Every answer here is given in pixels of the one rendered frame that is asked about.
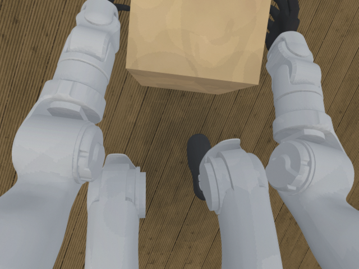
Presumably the left robot forearm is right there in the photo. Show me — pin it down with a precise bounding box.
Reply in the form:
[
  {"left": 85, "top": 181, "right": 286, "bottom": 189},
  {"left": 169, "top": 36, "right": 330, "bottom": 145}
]
[{"left": 12, "top": 0, "right": 121, "bottom": 168}]

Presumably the right robot shin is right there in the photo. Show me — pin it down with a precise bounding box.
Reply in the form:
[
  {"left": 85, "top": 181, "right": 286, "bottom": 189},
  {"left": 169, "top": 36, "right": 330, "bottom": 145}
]
[{"left": 198, "top": 138, "right": 269, "bottom": 196}]

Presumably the robot left upper arm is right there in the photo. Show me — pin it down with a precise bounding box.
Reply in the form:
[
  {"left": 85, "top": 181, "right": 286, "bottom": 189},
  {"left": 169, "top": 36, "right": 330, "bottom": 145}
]
[{"left": 0, "top": 114, "right": 105, "bottom": 269}]

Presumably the right robot hand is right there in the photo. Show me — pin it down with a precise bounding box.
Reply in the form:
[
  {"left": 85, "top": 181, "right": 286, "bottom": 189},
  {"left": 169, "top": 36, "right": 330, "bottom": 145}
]
[{"left": 265, "top": 0, "right": 300, "bottom": 51}]

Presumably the right robot forearm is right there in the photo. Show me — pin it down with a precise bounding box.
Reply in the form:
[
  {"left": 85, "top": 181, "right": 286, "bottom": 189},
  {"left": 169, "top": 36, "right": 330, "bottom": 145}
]
[{"left": 266, "top": 31, "right": 346, "bottom": 154}]

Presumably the robot right upper arm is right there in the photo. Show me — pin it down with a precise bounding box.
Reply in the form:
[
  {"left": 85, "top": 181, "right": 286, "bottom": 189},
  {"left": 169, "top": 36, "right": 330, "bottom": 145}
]
[{"left": 265, "top": 139, "right": 359, "bottom": 269}]

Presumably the left robot hand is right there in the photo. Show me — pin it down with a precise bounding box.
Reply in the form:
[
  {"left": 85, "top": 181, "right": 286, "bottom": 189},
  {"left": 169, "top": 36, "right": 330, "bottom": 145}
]
[{"left": 108, "top": 0, "right": 130, "bottom": 11}]

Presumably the carton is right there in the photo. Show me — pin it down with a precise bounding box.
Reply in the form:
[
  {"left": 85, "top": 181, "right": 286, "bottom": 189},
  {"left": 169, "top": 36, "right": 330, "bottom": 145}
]
[{"left": 126, "top": 0, "right": 271, "bottom": 95}]

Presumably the left robot shin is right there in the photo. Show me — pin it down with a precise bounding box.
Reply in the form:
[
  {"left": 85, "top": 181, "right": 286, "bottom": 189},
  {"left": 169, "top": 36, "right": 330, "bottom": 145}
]
[{"left": 87, "top": 154, "right": 136, "bottom": 211}]

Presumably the robot shin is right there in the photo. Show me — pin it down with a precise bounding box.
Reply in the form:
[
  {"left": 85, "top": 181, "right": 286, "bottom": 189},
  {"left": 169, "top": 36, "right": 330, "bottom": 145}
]
[
  {"left": 198, "top": 138, "right": 269, "bottom": 196},
  {"left": 87, "top": 154, "right": 136, "bottom": 211}
]

